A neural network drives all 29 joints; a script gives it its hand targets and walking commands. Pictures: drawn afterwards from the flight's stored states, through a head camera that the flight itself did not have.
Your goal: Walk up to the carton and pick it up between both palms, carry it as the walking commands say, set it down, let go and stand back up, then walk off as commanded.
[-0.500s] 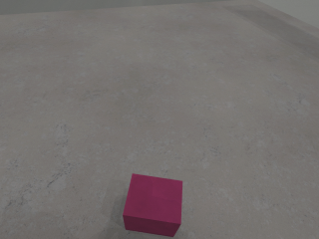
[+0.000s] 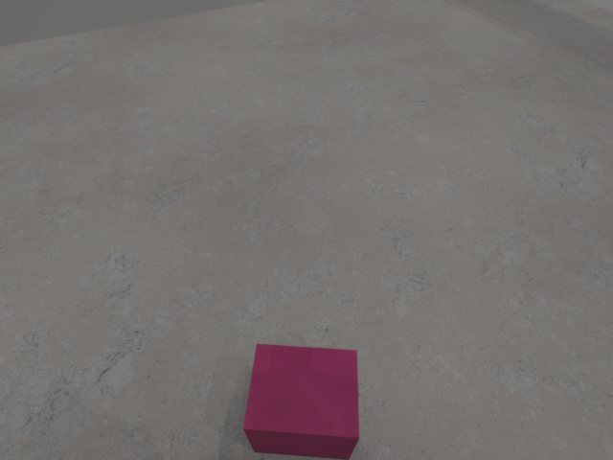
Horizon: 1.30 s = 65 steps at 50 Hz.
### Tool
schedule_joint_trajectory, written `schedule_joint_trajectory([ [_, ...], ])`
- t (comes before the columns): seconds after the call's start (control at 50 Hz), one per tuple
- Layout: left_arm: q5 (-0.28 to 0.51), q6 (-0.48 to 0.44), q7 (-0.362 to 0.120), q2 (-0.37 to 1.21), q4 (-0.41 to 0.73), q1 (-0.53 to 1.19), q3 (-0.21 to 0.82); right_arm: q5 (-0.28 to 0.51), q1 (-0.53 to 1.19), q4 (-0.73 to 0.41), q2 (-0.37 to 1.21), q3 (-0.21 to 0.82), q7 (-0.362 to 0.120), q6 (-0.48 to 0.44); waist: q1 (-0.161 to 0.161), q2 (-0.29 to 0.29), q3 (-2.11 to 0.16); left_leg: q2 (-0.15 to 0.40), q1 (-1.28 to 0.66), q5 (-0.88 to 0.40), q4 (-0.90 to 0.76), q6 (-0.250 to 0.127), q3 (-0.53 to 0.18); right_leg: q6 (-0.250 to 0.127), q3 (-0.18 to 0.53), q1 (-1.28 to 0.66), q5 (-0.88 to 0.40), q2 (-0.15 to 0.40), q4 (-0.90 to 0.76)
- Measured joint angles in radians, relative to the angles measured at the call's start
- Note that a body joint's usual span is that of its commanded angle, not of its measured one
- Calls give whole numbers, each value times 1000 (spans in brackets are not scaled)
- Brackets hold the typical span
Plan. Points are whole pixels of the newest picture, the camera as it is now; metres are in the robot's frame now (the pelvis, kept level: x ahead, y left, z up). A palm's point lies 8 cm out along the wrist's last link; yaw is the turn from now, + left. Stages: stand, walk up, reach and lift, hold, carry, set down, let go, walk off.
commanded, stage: walk up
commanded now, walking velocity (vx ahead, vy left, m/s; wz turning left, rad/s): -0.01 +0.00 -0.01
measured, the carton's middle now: (303, 403) +0.40 +0.01 -0.64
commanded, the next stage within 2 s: stand in 1.28 s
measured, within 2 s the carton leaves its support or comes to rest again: neither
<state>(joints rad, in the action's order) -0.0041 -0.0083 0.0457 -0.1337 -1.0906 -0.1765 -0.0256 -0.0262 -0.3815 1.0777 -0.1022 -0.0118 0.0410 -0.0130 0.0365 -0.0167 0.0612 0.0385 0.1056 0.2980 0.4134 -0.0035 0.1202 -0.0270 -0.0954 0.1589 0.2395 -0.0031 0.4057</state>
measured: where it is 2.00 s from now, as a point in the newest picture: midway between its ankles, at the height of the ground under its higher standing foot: outside the picture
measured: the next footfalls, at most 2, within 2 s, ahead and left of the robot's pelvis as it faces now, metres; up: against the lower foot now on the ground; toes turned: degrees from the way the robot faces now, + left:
left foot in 0.94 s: -0.01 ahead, +0.10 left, +0.00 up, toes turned -1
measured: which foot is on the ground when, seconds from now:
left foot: down 0.00-0.64, up 0.66-0.92, down 0.94-1.00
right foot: down 0.00-1.00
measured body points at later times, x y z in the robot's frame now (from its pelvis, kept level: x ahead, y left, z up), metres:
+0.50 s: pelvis -0.01 -0.02 +0.00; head +0.01 -0.02 +0.45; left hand -0.02 +0.19 -0.16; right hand -0.05 -0.22 -0.16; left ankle -0.05 +0.10 -0.74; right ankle -0.01 -0.10 -0.74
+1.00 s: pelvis -0.03 -0.02 +0.00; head -0.03 +0.00 +0.45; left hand -0.02 +0.20 -0.17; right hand -0.08 -0.22 -0.16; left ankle -0.05 +0.10 -0.74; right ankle -0.01 -0.10 -0.74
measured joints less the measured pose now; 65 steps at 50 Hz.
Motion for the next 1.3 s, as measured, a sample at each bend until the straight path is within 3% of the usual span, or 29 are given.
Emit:
schedule_joint_trajectory([
  [0.2, -2, -10, 5, 12, -31, -98, 15, 4, 46, 21, -20, -16, 3, 11, -26, 0, -18, 16, -26, -16, -32, 20, -6, -17, -7, -28, -13, -18, -34],
  [0.46, -4, -12, 6, 38, -32, -145, 22, 8, 21, 58, 1, -12, 3, 14, -30, 1, -23, 25, -20, -23, -31, 29, -3, -28, -4, -20, -20, -28, -34],
  [0.6, -4, 19, -6, -17, 43, -121, -24, -3, 29, 1, -15, -32, 29, 9, -21, 46, -11, 34, 59, 36, 101, 32, 42, -22, 40, 115, 60, -24, 174],
  [0.62, -6, 19, -7, -22, 53, -112, -25, -4, 29, -1, -21, -35, 32, 12, -21, 45, -12, 36, 65, 41, 114, 35, 44, -36, 42, 121, 68, -25, 184],
  [0.68, -11, 3, -6, -19, 76, -88, -26, -3, 39, -7, -42, -38, 31, 32, -29, 21, -13, 50, 93, 75, 167, 54, 26, -58, 39, 126, 58, -44, 176],
  [0.72, -12, -2, 0, -18, 81, -83, -24, -1, 57, -18, -48, -37, 28, 46, -37, 18, -16, 40, 134, 166, 265, 63, -7, -64, 46, 121, 35, -54, 146],
  [0.8, -8, -2, 8, -10, 70, -88, -11, -2, 91, -32, -49, -31, 15, 50, -44, 18, -24, 17, 183, 196, 360, 49, -60, -67, 61, 89, -33, -65, 45],
  [0.88, -8, 4, 7, 4, 33, -102, -1, 0, 90, -26, -39, -19, 3, 48, -41, 12, -40, 7, 143, 129, 236, 21, -80, -56, 61, 66, -70, -71, -12],
  [0.96, 1, 18, 3, 9, -2, -112, -2, -1, 49, 3, -18, -10, -1, 33, -36, 12, -46, 4, 59, -33, 50, 7, -75, -38, 53, 58, -64, -74, -3],
  [1.06, 4, 15, -10, 6, -35, -137, 3, -3, -13, 62, 19, 9, -5, 7, -41, 44, -55, -26, 13, -43, -23, -7, -59, -21, 70, 31, -82, -47, -40],
  [1.3, 7, -8, -6, 40, -95, -174, 31, 7, -36, 99, 44, 10, -3, -6, -41, 23, -37, -51, -6, -56, -56, -23, -65, -7, 67, 25, -69, -22, -34],
])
